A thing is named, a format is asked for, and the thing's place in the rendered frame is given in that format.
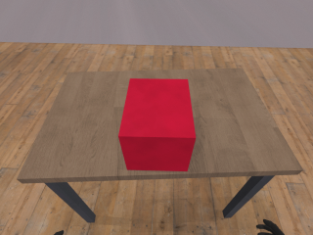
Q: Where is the robot right hand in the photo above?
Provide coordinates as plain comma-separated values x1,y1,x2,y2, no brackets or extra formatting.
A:
256,219,285,235

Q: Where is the table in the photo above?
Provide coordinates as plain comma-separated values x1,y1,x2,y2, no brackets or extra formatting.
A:
17,68,303,223

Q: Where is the carton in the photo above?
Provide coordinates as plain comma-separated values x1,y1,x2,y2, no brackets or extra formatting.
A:
118,78,196,171

